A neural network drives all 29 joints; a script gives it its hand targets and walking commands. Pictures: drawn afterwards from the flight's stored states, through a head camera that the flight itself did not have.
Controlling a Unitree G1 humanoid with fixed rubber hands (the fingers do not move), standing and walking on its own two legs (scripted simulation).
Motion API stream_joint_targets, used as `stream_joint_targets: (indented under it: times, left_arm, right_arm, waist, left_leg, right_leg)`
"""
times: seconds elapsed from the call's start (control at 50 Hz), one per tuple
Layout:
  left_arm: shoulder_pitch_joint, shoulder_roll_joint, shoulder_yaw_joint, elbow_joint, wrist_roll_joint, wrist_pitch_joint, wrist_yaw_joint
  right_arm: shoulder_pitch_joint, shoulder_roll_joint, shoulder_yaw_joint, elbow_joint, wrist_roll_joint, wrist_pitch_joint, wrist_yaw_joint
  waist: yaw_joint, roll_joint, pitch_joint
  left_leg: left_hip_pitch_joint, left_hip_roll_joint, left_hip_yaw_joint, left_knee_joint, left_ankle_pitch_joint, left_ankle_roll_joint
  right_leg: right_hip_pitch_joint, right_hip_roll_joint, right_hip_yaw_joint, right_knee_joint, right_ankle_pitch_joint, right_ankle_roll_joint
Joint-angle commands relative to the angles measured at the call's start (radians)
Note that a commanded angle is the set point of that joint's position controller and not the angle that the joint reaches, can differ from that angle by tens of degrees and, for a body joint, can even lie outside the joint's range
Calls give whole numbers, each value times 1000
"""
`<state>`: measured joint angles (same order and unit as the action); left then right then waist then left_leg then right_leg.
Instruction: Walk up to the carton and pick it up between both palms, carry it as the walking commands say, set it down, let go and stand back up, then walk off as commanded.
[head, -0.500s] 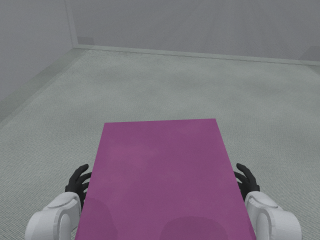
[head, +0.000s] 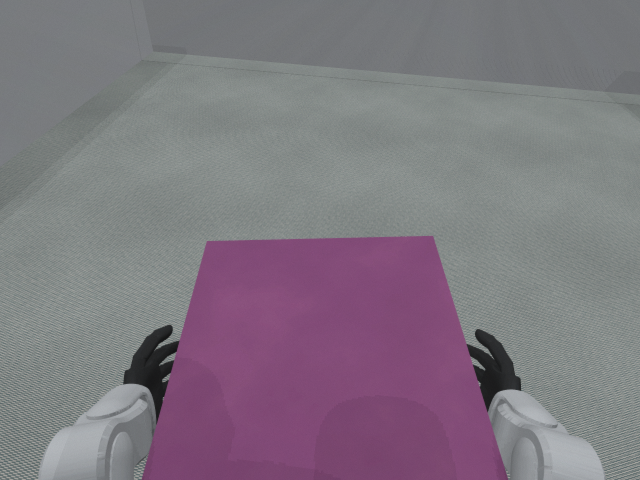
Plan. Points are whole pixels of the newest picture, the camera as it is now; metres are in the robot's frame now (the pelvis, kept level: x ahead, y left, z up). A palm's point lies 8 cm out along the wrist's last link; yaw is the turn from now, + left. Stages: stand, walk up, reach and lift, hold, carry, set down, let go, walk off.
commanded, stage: carry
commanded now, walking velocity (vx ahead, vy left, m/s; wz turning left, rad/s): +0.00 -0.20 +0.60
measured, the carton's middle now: (323, 392) +0.25 +0.00 +0.01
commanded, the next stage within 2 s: none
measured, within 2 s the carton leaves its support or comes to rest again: neither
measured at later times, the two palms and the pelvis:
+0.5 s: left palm out of the picture +0.12 +0.14 +0.06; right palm (524, 403) +0.22 -0.23 +0.06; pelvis -0.04 -0.10 +0.00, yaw +15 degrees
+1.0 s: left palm out of the picture +0.04 +0.06 +0.06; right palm (539, 385) +0.24 -0.25 +0.06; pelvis -0.05 -0.22 +0.00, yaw +33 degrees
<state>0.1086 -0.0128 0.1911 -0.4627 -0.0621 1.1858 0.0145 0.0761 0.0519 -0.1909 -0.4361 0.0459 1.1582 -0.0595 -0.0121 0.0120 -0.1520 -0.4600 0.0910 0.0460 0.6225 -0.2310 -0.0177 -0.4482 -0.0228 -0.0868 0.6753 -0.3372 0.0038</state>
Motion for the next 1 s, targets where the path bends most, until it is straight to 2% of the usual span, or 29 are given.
stream_joint_targets:
  times: [0.0,0.04,0.08,0.12,0.18,0.22,0.24,0.26,0.28,0.32,0.42,0.44,0.46,0.48,0.5,0.54,0.56,0.62,0.66,0.68,0.7,0.72,0.74,0.78,0.82,0.86,0.94,0.96,0.98]
  left_arm:
    - [-529,-807,-845,-278,-236,-56,-63]
    - [-509,-787,-825,-257,-224,-64,-64]
    - [-488,-787,-813,-262,-209,-69,-61]
    - [-492,-797,-816,-274,-205,-62,-62]
    - [-497,-771,-807,-294,-196,-62,-57]
    - [-500,-758,-811,-293,-199,-60,-52]
    - [-516,-764,-816,-282,-196,-56,-52]
    - [-553,-777,-851,-315,-212,-50,-59]
    - [-564,-791,-857,-309,-206,-50,-62]
    - [-567,-825,-876,-315,-224,-58,-70]
    - [-534,-827,-870,-319,-263,-80,-79]
    - [-516,-813,-865,-320,-260,-81,-78]
    - [-502,-791,-848,-303,-243,-90,-79]
    - [-484,-796,-847,-308,-238,-93,-78]
    - [-503,-812,-855,-334,-242,-92,-74]
    - [-494,-791,-844,-346,-235,-89,-79]
    - [-482,-776,-830,-351,-228,-89,-77]
    - [-445,-762,-821,-322,-209,-78,-64]
    - [-455,-758,-840,-338,-219,-76,-61]
    - [-443,-740,-828,-315,-212,-69,-60]
    - [-458,-740,-851,-333,-213,-57,-61]
    - [-495,-755,-853,-314,-208,-54,-62]
    - [-506,-790,-875,-315,-219,-55,-66]
    - [-529,-841,-889,-311,-235,-60,-80]
    - [-562,-861,-891,-336,-254,-75,-81]
    - [-563,-852,-908,-364,-268,-84,-76]
    - [-467,-807,-877,-340,-255,-96,-74]
    - [-441,-793,-856,-314,-241,-94,-74]
    - [-457,-773,-852,-307,-232,-102,-78]
  right_arm:
    - [-452,742,777,-282,236,-30,134]
    - [-441,727,793,-287,230,-24,131]
    - [-455,736,810,-304,243,-24,139]
    - [-507,734,815,-305,255,-18,146]
    - [-514,750,836,-289,271,-15,153]
    - [-460,753,816,-252,263,-14,154]
    - [-470,750,803,-239,258,-15,155]
    - [-437,739,781,-231,253,-29,155]
    - [-448,729,776,-247,249,-29,155]
    - [-462,755,786,-271,239,-35,145]
    - [-453,765,806,-328,233,-47,132]
    - [-420,754,799,-328,224,-46,129]
    - [-416,739,809,-325,220,-43,127]
    - [-454,729,823,-359,233,-45,131]
    - [-470,743,814,-343,236,-46,135]
    - [-475,747,835,-346,248,-48,140]
    - [-457,756,846,-333,256,-44,141]
    - [-463,739,834,-326,256,-36,133]
    - [-442,747,825,-318,254,-38,132]
    - [-419,731,820,-300,249,-31,132]
    - [-382,699,787,-277,227,-37,133]
    - [-385,700,779,-262,228,-33,134]
    - [-384,715,772,-269,227,-31,140]
    - [-425,744,776,-304,220,-45,141]
    - [-461,773,792,-340,233,-56,143]
    - [-421,764,784,-343,226,-61,138]
    - [-388,719,796,-386,225,-66,128]
    - [-393,714,806,-393,229,-65,125]
    - [-401,714,820,-386,221,-56,128]
  waist:
    - [1,214,-247]
    - [1,42,-227]
    - [6,-136,-216]
    - [21,-164,-197]
    - [11,-174,-207]
    - [-6,-122,-229]
    - [-12,-20,-222]
    - [-22,282,-198]
    - [-15,324,-184]
    - [-10,182,-185]
    - [2,190,-238]
    - [1,116,-245]
    - [10,-134,-223]
    - [14,-270,-225]
    - [15,-189,-215]
    - [14,-145,-204]
    - [13,-180,-212]
    - [20,-191,-250]
    - [-2,-144,-280]
    - [-13,-101,-264]
    - [-18,233,-247]
    - [-13,314,-206]
    - [-11,225,-215]
    - [-11,149,-167]
    - [-13,162,-155]
    - [-19,236,-186]
    - [-3,236,-271]
    - [-1,123,-268]
    - [6,-187,-241]
  left_leg:
    - [97,160,-209,-225,71,38]
    - [6,73,-136,-97,92,13]
    - [-80,-18,-10,123,-85,-9]
    - [-103,-32,26,312,-259,-2]
    - [-51,-29,39,183,-204,20]
    - [76,-26,10,-54,-42,31]
    - [175,91,-176,-136,21,77]
    - [193,300,-541,-272,102,175]
    - [243,343,-634,-305,190,216]
    - [199,297,-490,-281,53,180]
    - [8,102,-246,-214,-9,16]
    - [-40,50,-214,-126,-57,-4]
    - [-165,-94,-63,111,-99,-36]
    - [-191,-92,16,360,-283,-35]
    - [-189,-60,-1,446,-310,-32]
    - [-142,-42,6,423,-253,-19]
    - [-116,-49,29,350,-247,-18]
    - [-15,-79,64,158,-221,1]
    - [123,-47,37,-115,-38,33]
    - [265,67,-129,-190,53,69]
    - [334,359,-552,-211,451,193]
    - [397,392,-622,-223,631,253]
    - [376,346,-554,-215,546,245]
    - [277,280,-413,-224,294,185]
    - [194,203,-321,-214,228,137]
    - [177,164,-325,-216,206,103]
    - [119,81,-260,-119,227,26]
    - [37,38,-231,-7,138,12]
    - [-164,-111,-78,198,-144,-34]
  right_leg:
    - [219,29,-83,-222,-13,7]
    - [309,-80,44,-309,19,-18]
    - [267,-250,177,-315,165,-122]
    - [215,-300,143,-294,268,-195]
    - [213,-243,37,-214,329,-173]
    - [181,-205,-18,-116,281,-126]
    - [45,-152,-57,-11,164,-62]
    - [-105,-30,-103,144,-90,9]
    - [-193,-17,-2,288,-182,32]
    - [-187,-62,90,314,-131,25]
    - [244,24,-76,-222,-23,17]
    - [329,-42,3,-355,-56,4]
    - [368,-246,279,-442,-44,-81]
    - [274,-415,337,-397,106,-186]
    - [244,-381,251,-372,146,-213]
    - [232,-292,83,-291,371,-196]
    - [262,-257,30,-255,460,-176]
    - [291,-259,3,-190,432,-181]
    - [260,-242,-42,-86,445,-127]
    - [100,-220,-47,18,357,-70]
    - [-135,-93,-102,193,69,29]
    - [-277,-56,2,337,-215,55]
    - [-271,-72,85,418,-198,59]
    - [-255,-95,91,401,-99,49]
    - [-152,-55,30,273,-32,47]
    - [-50,-10,3,132,-41,43]
    - [267,24,-72,-269,0,42]
    - [362,-78,35,-363,17,19]
    - [412,-330,333,-406,207,-90]
